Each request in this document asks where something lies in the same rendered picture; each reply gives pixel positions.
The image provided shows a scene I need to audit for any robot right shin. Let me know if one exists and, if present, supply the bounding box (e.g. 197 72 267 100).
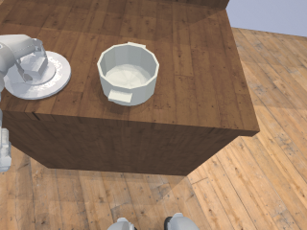
171 213 183 220

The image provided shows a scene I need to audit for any lid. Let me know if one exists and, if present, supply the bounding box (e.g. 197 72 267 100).
3 51 72 100

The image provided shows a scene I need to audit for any table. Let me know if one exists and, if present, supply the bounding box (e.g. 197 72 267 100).
0 0 261 176

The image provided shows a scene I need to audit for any robot left hand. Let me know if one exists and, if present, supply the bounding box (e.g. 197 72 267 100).
0 34 48 83

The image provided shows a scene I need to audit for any pot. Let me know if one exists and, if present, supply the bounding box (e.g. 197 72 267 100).
97 42 159 106

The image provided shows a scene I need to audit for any robot shin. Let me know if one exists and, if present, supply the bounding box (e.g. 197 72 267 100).
171 213 183 220
117 218 127 222

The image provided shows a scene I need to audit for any knob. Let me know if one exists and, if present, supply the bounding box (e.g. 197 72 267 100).
20 55 49 77

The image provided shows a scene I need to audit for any robot left shin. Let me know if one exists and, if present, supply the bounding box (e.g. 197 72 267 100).
117 218 127 222

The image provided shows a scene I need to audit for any robot left upper arm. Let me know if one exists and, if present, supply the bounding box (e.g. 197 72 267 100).
0 126 12 173

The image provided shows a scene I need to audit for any robot left forearm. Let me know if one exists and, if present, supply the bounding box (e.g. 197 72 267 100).
0 42 15 127

